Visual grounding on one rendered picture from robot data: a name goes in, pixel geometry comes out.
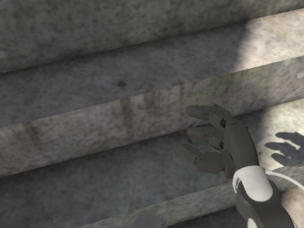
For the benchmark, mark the robot right forearm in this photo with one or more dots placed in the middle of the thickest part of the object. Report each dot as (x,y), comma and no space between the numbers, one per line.
(258,199)

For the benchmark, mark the left robot thigh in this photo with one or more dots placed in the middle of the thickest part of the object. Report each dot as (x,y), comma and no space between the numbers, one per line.
(148,219)

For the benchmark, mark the right robot hand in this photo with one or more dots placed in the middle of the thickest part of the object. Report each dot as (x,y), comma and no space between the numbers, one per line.
(235,144)

